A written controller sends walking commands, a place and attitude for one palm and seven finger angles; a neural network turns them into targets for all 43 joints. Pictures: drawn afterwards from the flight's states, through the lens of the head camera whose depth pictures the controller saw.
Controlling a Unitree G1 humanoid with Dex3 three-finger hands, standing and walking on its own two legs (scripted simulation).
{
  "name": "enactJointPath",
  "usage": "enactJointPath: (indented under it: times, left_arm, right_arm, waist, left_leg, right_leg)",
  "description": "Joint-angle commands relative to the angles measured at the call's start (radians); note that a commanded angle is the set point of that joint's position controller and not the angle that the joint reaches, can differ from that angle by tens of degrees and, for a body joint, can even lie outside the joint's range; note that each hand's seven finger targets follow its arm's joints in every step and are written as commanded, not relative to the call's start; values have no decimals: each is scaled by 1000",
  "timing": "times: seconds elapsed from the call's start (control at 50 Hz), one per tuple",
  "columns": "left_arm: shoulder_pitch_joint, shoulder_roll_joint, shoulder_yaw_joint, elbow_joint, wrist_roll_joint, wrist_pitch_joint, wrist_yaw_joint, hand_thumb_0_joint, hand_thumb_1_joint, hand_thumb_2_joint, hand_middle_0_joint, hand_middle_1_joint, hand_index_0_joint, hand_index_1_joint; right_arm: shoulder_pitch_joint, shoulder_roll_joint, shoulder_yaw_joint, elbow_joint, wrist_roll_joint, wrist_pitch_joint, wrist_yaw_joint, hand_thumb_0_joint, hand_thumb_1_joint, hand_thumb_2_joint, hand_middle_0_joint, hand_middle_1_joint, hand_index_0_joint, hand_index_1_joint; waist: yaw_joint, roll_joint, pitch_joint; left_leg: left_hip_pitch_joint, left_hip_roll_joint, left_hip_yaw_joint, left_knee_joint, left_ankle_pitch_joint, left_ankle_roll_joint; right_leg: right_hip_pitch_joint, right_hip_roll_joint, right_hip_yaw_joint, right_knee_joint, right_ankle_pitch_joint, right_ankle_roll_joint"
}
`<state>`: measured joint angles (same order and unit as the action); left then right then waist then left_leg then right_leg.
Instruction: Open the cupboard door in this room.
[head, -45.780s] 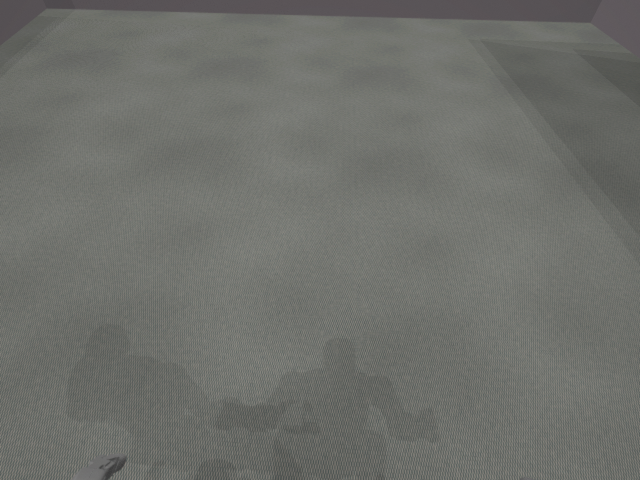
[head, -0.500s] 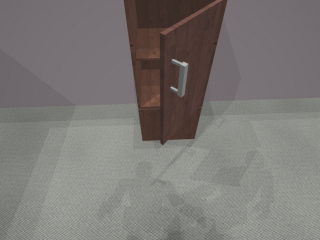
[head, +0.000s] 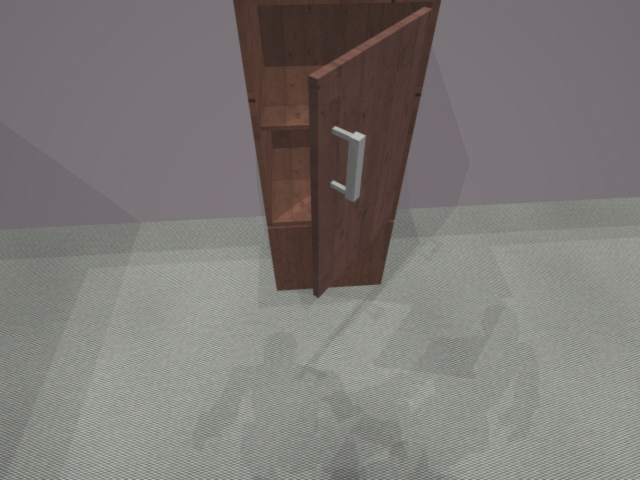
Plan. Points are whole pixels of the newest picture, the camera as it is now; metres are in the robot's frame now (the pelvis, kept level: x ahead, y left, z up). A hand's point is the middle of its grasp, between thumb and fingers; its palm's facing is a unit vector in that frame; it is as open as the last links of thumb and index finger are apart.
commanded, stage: walk to a spot facing it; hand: left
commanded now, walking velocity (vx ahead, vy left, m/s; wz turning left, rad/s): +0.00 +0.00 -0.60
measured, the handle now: (345, 164) +0.62 +0.00 +0.03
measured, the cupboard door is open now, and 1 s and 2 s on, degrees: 48 48 48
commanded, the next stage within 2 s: none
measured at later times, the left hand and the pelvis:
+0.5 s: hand out of the picture +0.05 +0.17 -0.17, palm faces -0.17 -0.94 -0.28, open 7.4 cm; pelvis -0.04 -0.02 -0.01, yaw -13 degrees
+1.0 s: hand out of the picture +0.14 +0.17 -0.18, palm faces -0.43 -0.87 -0.23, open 7.4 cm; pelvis -0.04 +0.01 -0.01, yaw -30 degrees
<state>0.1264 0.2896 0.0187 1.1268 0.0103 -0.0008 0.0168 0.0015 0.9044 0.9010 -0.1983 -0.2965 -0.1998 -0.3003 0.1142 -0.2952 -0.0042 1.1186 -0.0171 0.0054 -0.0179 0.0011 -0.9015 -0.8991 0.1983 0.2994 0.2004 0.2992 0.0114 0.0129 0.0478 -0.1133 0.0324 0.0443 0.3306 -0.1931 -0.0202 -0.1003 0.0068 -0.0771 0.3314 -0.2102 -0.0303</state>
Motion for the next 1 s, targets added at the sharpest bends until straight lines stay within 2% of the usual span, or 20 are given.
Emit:
enactJointPath:
  times: [0.0,0.12,0.18,0.22,0.28,0.3,0.32,0.34,0.36,0.38,0.4,0.5,0.62,0.7,0.72,0.74,0.76,0.8,0.86,0.98]
  left_arm:
    - [41,137,44,-70,4,16,4,0,900,900,-200,-300,-200,-300]
    - [37,116,62,-149,9,41,-12,0,900,900,-200,-300,-200,-300]
    - [26,69,65,-190,10,54,-25,0,900,900,-200,-300,-200,-300]
    - [28,55,72,-211,9,64,-31,0,900,900,-200,-300,-200,-300]
    - [105,34,76,-200,8,52,-40,0,900,900,-200,-300,-200,-300]
    - [176,46,86,-182,11,46,-40,0,900,900,-200,-300,-200,-300]
    - [222,113,101,-169,21,37,-32,0,900,900,-200,-300,-200,-300]
    - [223,211,118,-178,27,30,-15,0,900,900,-200,-300,-200,-300]
    - [216,212,118,-184,13,31,-5,0,900,900,-200,-300,-200,-300]
    - [147,208,114,-213,11,35,-8,0,900,900,-200,-300,-200,-300]
    - [88,152,112,-233,16,36,-1,0,900,900,-200,-300,-200,-300]
    - [125,121,102,-226,16,17,8,0,900,900,-200,-300,-200,-300]
    - [146,142,112,-226,22,27,1,0,900,900,-200,-300,-200,-300]
    - [70,128,109,-249,16,36,-3,0,900,900,-200,-300,-200,-300]
    - [64,90,99,-264,6,40,-6,0,900,900,-200,-300,-200,-300]
    - [73,30,85,-289,-7,40,-21,0,900,900,-200,-300,-200,-300]
    - [14,72,89,-305,6,40,-27,0,900,900,-200,-300,-200,-300]
    - [45,81,101,-300,18,44,-42,0,900,900,-200,-300,-200,-300]
    - [49,46,93,-286,12,51,-57,0,900,900,-200,-300,-200,-300]
    - [-5,26,73,-309,6,40,-66,0,900,900,-200,-300,-200,-300]
  right_arm:
    - [84,-92,-32,-47,-3,9,-21,0,-900,-900,200,300,200,300]
    - [105,-111,-63,-112,-7,15,-32,0,-900,-900,200,300,200,300]
    - [121,-141,-78,-128,-13,5,-34,0,-900,-900,200,300,200,300]
    - [111,-138,-79,-144,-17,-1,-36,0,-900,-900,200,300,200,300]
    - [45,-134,-82,-172,-20,-3,-35,0,-900,-900,200,300,200,300]
    - [19,-127,-84,-185,-12,2,-34,0,-900,-900,200,300,200,300]
    - [4,-89,-85,-202,0,12,-30,0,-900,-900,200,300,200,300]
    - [-12,-19,-74,-243,5,14,-21,0,-900,-900,200,300,200,300]
    - [-1,-51,-78,-233,4,26,-18,0,-900,-900,200,300,200,300]
    - [30,-38,-78,-232,8,25,-5,0,-900,-900,200,300,200,300]
    - [17,-41,-87,-219,3,29,-6,0,-900,-900,200,300,200,300]
    - [12,-6,-74,-219,6,23,-10,0,-900,-900,200,300,200,300]
    - [-21,-3,-72,-255,16,16,-19,0,-900,-900,200,300,200,300]
    - [84,-17,-75,-231,22,2,-26,0,-900,-900,200,300,200,300]
    - [125,-68,-81,-219,17,-8,-35,0,-900,-900,200,300,200,300]
    - [127,-170,-99,-233,-3,-16,-39,0,-900,-900,200,300,200,300]
    - [131,-194,-100,-244,-9,-10,-44,0,-900,-900,200,300,200,300]
    - [42,-137,-81,-284,-22,-18,-42,0,-900,-900,200,300,200,300]
    - [16,-105,-75,-289,-22,-17,-41,0,-900,-900,200,300,200,300]
    - [130,-145,-92,-255,-17,-10,-28,0,-900,-900,200,300,200,300]
  waist:
    - [-20,-31,-55]
    - [-29,34,-25]
    - [-26,202,-11]
    - [-15,199,-21]
    - [38,140,-42]
    - [73,42,-55]
    - [89,-162,-43]
    - [90,-407,-7]
    - [84,-297,-9]
    - [43,-237,2]
    - [18,-210,2]
    - [14,-92,-102]
    - [29,-166,-88]
    - [-37,-146,-96]
    - [-56,-10,-118]
    - [-52,306,-96]
    - [-67,285,-53]
    - [-3,122,-38]
    - [14,185,-35]
    - [-40,235,-89]
  left_leg:
    - [-6,106,-7,68,163,13]
    - [-19,177,-40,66,99,53]
    - [-34,339,-163,-48,149,164]
    - [-54,389,-176,-53,190,212]
    - [-106,324,-40,89,281,140]
    - [-172,272,8,187,165,96]
    - [-285,138,86,393,-94,19]
    - [-454,-7,87,663,-435,-28]
    - [-457,19,-47,804,-410,-14]
    - [-459,42,-55,833,-353,-15]
    - [-462,44,-63,860,-269,-15]
    - [-399,25,-48,694,-221,-41]
    - [-326,-7,-57,486,-260,-31]
    - [-51,-19,-56,147,-104,-18]
    - [98,82,-144,11,-101,11]
    - [164,356,-431,-111,-96,96]
    - [35,472,-487,-110,26,186]
    - [-90,407,-365,-67,159,218]
    - [-36,264,-111,26,374,150]
    - [26,277,-23,112,474,121]
  right_leg:
    - [-34,-148,165,33,338,-27]
    - [-184,-80,170,176,220,-20]
    - [-283,-2,84,477,-221,13]
    - [-300,-28,109,611,-344,12]
    - [-152,-41,66,400,-227,12]
    - [-54,-34,52,255,-85,14]
    - [-14,-146,255,31,57,-24]
    - [-27,-372,627,-87,247,-131]
    - [-58,-377,606,-78,205,-192]
    - [-135,-346,559,-94,-52,-211]
    - [-146,-275,544,-87,-85,-171]
    - [-10,-214,447,20,286,-162]
    - [-33,-197,524,24,291,-174]
    - [-224,-133,521,91,199,-91]
    - [-358,-48,438,169,56,-38]
    - [-542,86,250,394,-267,30]
    - [-532,47,165,619,-393,63]
    - [-487,9,155,811,-300,79]
    - [-480,-11,96,779,-245,93]
    - [-302,5,-17,443,-223,66]
